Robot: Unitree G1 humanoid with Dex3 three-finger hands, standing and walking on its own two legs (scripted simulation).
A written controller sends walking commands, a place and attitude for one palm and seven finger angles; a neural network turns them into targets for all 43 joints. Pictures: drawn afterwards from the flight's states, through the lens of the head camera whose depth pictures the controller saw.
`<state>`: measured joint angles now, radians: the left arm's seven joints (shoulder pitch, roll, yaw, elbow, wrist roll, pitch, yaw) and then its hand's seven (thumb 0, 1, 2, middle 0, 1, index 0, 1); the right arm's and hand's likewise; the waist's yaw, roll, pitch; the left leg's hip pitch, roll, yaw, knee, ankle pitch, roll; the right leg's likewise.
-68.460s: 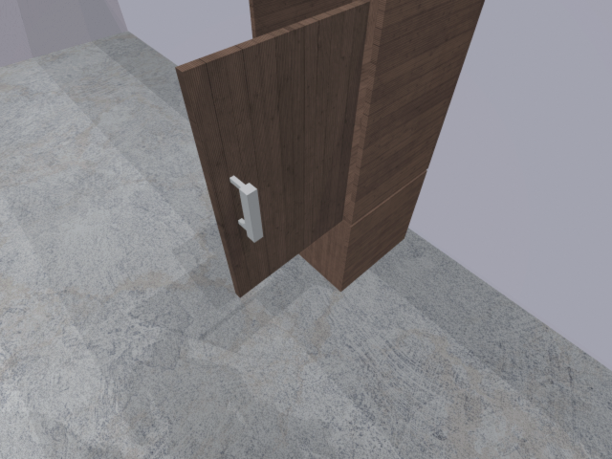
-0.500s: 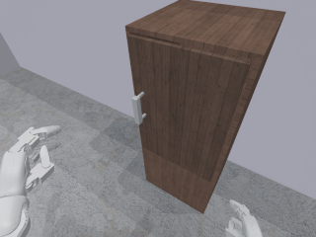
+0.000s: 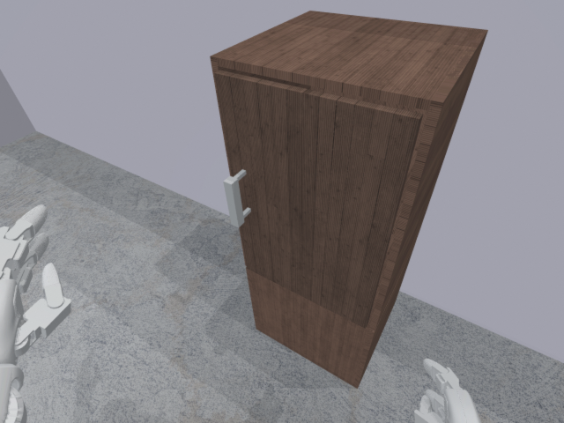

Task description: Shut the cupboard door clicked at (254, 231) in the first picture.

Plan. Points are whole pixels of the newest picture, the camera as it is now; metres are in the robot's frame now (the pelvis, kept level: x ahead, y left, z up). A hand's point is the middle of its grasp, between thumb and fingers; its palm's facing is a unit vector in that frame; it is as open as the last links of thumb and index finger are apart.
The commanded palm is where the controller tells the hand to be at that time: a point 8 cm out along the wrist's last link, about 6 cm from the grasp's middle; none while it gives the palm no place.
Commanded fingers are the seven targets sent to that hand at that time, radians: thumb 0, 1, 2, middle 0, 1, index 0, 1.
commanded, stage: step back with the hand held close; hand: left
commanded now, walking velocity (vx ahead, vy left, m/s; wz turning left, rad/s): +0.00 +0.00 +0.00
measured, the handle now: (239, 198) +0.60 +0.17 -0.03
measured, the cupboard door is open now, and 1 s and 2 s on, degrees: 0 0 0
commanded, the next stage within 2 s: stop stepping back and stand still in 1.34 s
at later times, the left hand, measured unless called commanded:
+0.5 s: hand (44, 305) +0.18 +0.28 +0.16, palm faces +0.37 -0.78 -0.51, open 7.4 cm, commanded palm +0.12 +0.32 +0.17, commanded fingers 0.00 0.90 0.90 -0.20 -0.30 -0.20 -0.30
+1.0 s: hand out of the picture +0.06 +0.30 +0.17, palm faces +0.51 -0.74 -0.45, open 7.4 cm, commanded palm +0.01 +0.33 +0.17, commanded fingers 0.00 0.90 0.90 -0.20 -0.30 -0.20 -0.30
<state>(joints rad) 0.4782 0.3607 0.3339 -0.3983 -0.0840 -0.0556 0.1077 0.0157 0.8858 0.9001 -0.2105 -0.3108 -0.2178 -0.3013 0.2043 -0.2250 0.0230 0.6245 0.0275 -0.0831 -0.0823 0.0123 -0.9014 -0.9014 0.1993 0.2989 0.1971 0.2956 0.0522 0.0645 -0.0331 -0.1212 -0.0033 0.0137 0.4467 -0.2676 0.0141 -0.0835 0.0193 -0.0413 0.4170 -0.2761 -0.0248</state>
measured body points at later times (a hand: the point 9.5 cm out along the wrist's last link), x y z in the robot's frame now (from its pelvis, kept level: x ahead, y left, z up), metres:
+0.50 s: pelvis -0.03 +0.02 -0.01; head -0.02 +0.01 +0.44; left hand +0.16 +0.32 +0.19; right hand +0.15 -0.23 -0.09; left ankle -0.01 +0.11 -0.74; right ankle -0.03 -0.10 -0.74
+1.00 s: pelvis -0.12 +0.02 -0.02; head -0.12 +0.03 +0.43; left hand +0.03 +0.33 +0.19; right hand +0.06 -0.21 -0.10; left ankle -0.02 +0.11 -0.74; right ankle -0.06 -0.11 -0.74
